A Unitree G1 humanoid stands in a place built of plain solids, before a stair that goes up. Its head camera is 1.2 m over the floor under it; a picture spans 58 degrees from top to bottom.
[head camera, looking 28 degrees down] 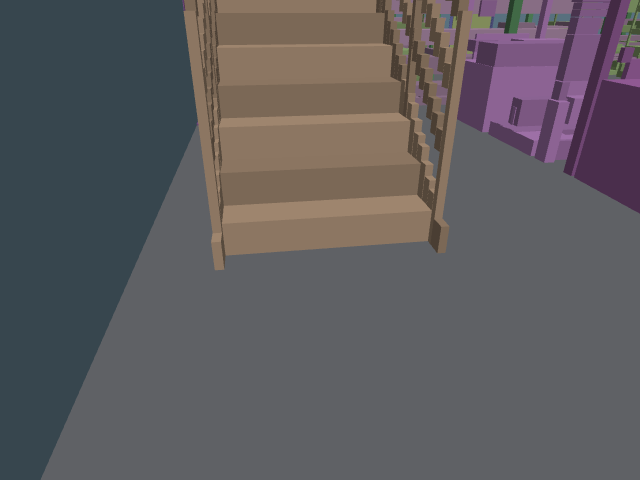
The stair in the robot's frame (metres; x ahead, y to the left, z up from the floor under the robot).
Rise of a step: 0.20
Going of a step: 0.24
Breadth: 1.27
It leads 8 degrees to the left of straight ahead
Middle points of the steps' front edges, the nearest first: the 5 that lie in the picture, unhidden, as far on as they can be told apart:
2.16 -0.06 0.20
2.40 -0.02 0.39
2.64 0.02 0.59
2.88 0.05 0.79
3.12 0.09 0.98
